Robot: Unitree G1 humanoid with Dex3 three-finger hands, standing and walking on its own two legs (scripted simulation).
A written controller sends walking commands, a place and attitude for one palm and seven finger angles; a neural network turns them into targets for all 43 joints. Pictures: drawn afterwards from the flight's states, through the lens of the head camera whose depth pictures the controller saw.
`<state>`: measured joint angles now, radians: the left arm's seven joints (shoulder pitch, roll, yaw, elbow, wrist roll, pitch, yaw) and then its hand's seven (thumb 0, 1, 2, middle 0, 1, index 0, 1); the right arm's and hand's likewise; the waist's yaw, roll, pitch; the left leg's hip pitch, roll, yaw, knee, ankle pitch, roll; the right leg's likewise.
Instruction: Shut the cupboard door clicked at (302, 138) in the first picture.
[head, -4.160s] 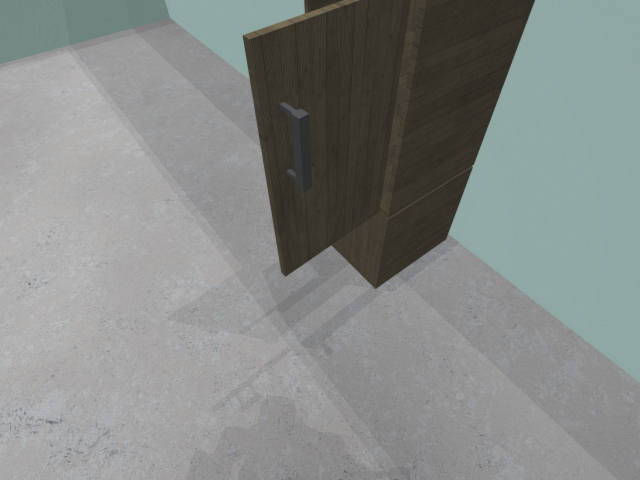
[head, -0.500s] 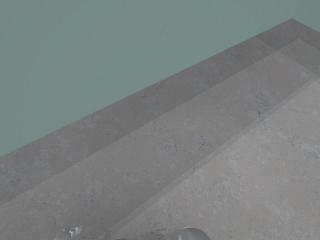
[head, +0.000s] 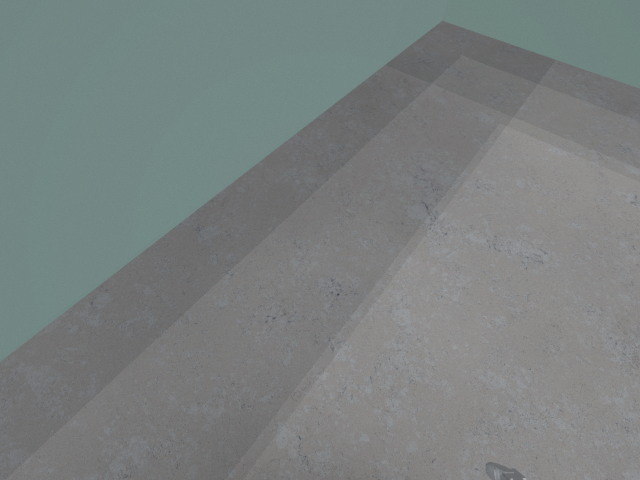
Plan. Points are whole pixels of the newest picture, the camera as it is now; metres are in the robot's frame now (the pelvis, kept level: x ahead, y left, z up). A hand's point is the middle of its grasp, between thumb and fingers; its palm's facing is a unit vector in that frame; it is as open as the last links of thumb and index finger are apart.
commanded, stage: walk around to get in front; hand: left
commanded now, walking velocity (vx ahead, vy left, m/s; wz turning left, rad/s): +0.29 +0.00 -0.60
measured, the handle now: out of the picture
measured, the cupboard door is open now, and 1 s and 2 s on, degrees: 93 93 93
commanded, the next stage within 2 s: walk to a spot facing it in 0.78 s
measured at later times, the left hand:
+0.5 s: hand (306, 332) +0.36 +0.05 -0.15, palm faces -0.33 -0.92 -0.23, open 7.4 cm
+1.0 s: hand (330, 276) +0.48 +0.02 -0.16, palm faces -0.37 -0.91 -0.19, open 7.4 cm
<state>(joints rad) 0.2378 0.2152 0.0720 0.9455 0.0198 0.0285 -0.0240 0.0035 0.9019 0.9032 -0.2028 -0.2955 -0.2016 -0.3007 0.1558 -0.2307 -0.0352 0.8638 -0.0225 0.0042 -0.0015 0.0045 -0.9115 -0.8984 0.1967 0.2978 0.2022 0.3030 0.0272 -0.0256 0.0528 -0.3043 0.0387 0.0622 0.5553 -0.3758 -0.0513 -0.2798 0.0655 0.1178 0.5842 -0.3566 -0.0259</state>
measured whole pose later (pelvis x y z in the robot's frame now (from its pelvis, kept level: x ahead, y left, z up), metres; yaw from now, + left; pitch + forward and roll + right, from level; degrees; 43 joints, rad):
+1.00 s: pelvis +0.36 -0.14 +0.01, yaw -25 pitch +1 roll +0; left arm 0.22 0.21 0.07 1.04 0.02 -0.01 -0.03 0.01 0.91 0.90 -0.20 -0.29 -0.19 -0.30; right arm 0.21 -0.17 -0.02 0.96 -0.04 -0.07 -0.02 -0.01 -0.93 -0.90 0.20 0.30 0.21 0.30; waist 0.02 -0.01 0.06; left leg -0.23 0.07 0.13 0.45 -0.23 -0.01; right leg -0.48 -0.06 -0.05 0.98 -0.35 0.00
